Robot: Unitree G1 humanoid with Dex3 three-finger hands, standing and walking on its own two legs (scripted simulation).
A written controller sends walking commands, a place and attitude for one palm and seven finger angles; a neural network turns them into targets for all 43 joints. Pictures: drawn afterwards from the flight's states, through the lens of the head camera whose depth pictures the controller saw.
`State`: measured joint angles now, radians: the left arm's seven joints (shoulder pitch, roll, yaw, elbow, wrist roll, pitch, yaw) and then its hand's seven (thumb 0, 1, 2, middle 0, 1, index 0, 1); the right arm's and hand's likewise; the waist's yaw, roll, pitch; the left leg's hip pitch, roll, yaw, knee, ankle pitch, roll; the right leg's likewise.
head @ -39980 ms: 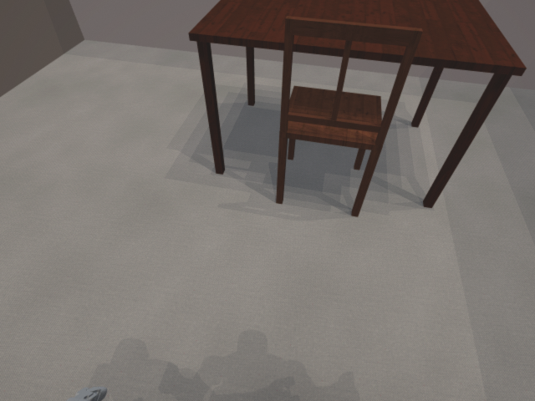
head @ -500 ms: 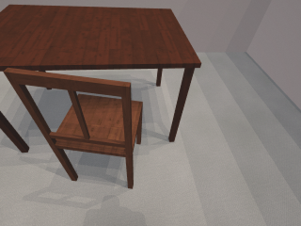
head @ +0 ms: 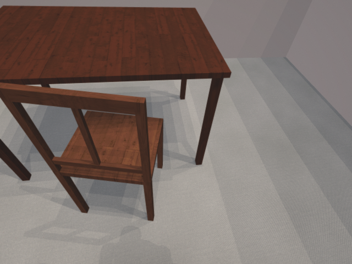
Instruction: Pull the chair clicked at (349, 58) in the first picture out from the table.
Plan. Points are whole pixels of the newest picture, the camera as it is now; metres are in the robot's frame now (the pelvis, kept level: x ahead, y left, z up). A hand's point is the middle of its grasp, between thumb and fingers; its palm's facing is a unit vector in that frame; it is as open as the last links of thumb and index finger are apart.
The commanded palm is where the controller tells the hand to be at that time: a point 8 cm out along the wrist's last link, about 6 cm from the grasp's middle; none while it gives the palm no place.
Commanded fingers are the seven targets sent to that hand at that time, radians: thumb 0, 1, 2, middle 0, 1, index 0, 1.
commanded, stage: look again from close up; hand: left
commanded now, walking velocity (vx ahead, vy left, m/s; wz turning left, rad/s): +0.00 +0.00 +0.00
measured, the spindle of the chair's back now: (88, 138) +0.50 +0.33 -0.09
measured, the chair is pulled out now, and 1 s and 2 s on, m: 0.16 0.16 0.16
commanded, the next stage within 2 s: none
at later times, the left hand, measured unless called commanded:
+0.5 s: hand out of the picture -0.01 +0.13 -0.18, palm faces +0.02 -0.99 -0.12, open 7.4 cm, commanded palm none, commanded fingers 0.00 0.90 0.90 -0.20 -0.30 -0.20 -0.30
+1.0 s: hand out of the picture -0.02 +0.13 -0.18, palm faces +0.04 -0.99 -0.13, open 7.4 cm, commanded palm none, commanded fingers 0.00 0.90 0.90 -0.20 -0.30 -0.20 -0.30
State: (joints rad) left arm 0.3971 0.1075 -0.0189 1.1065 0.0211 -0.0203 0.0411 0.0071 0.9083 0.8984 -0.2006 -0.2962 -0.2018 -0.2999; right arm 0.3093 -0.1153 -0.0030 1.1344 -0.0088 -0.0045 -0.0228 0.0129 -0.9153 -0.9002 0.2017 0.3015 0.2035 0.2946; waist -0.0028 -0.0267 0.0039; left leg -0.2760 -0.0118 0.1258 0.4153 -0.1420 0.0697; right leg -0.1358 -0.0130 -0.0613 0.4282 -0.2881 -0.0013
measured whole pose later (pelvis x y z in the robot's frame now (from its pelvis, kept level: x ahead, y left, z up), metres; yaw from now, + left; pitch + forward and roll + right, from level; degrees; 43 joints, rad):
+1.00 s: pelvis +0.03 -0.02 +0.00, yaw +0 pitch -1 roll +0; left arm 0.39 0.10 -0.02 1.12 0.02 -0.02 0.04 0.01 0.91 0.90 -0.20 -0.30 -0.20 -0.30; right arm 0.31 -0.11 0.01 1.15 -0.01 -0.01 -0.03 0.01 -0.91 -0.90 0.20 0.30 0.20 0.29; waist 0.00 -0.02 0.01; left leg -0.22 0.00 0.12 0.41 -0.18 0.04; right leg -0.07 0.00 -0.06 0.40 -0.31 -0.02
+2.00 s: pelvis +0.03 -0.03 +0.00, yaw +0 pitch -1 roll +0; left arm 0.41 0.09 -0.02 1.13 0.01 -0.03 0.04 0.01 0.91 0.90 -0.20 -0.30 -0.20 -0.30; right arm 0.32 -0.10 0.01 1.16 -0.01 -0.01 -0.04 0.01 -0.91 -0.90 0.20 0.30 0.20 0.29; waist 0.01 -0.02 0.01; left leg -0.22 0.01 0.11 0.42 -0.19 0.02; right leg -0.06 0.02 -0.07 0.39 -0.32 -0.04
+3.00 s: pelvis +0.04 -0.05 +0.00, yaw +0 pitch -1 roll +1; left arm 0.42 0.09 -0.01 1.13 0.01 -0.03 0.05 0.01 0.91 0.90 -0.20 -0.30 -0.20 -0.30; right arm 0.32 -0.11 0.01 1.17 -0.01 -0.01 -0.04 0.01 -0.91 -0.90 0.20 0.30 0.20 0.29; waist 0.01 -0.02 0.01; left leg -0.21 0.03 0.10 0.44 -0.21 0.00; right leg -0.04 0.04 -0.07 0.39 -0.33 -0.06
